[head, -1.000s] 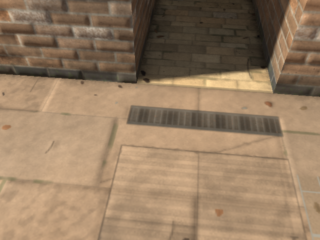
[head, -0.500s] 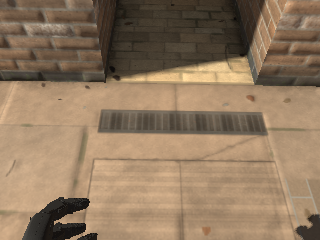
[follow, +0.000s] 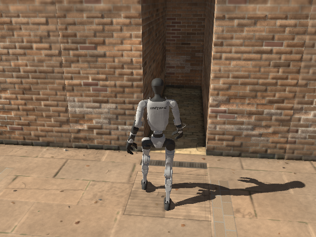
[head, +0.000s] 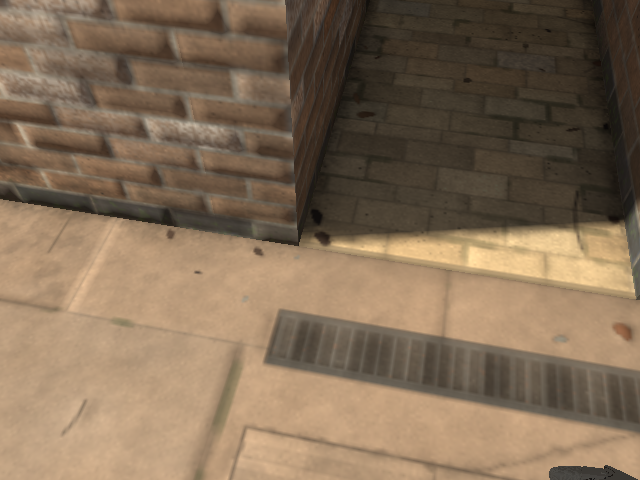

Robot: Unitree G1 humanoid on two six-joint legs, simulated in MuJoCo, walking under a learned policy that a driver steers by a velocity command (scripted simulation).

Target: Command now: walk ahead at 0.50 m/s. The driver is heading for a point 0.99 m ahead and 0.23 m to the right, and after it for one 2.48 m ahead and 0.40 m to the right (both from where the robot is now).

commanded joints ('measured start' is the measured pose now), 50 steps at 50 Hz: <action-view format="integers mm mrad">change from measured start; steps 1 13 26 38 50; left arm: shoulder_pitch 39 -56 -419 -164 -55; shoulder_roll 181 90 70 137 199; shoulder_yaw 44 13 -4 21 54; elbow -18 -83 -208 -130 -77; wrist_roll -4 3 0 29 3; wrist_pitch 12 -4 -18 -28 14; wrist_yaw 11 4 -29 -20 13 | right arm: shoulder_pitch -111 163 319 229 -47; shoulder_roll -93 -121 -216 -172 -144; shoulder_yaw -21 -43 -72 -28 -1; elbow -106 -1 122 42 -47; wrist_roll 4 -15 14 -34 -26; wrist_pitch -24 -28 2 -20 -23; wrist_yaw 18 2 -31 -33 -26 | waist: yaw -17 -76 -158 -99 -26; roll -98 30 27 -98 -137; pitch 48 -62 53 -88 4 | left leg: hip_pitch -21 502 642 7 103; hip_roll -22 137 166 31 -53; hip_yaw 9 -219 -66 -44 -45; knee -57 -387 -404 606 -60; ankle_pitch -93 -59 -62 -369 -65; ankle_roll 34 246 181 -18 -70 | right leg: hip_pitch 47 -636 -675 -151 -198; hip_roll -331 -212 -165 -295 -199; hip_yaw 152 108 74 387 330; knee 12 900 319 18 39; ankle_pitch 388 3 301 374 198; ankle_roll -139 37 23 -211 -173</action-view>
